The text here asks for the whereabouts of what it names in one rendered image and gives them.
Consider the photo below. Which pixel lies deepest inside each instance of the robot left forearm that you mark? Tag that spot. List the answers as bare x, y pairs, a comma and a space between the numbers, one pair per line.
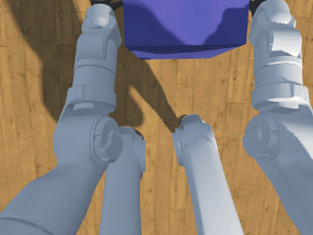
92, 91

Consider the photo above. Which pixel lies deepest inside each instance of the robot left thigh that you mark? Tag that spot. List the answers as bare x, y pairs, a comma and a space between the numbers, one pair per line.
121, 214

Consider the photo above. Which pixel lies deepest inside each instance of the carton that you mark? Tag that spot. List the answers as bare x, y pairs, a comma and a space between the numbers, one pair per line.
184, 29

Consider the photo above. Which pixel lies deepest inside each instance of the right robot hand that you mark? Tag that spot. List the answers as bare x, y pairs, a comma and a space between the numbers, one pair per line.
253, 5

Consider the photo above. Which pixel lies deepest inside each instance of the left robot upper arm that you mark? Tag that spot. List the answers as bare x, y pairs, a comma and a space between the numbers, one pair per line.
57, 202

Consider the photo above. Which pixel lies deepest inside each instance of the left robot hand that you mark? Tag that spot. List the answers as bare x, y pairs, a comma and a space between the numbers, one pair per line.
114, 5

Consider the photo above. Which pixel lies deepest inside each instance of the right robot upper arm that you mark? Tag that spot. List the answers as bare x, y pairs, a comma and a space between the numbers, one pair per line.
282, 145

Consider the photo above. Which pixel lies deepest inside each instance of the robot right forearm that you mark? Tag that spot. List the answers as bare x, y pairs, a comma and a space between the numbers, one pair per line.
277, 62

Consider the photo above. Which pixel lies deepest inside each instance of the robot right shin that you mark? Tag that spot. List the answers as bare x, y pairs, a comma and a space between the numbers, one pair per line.
206, 128

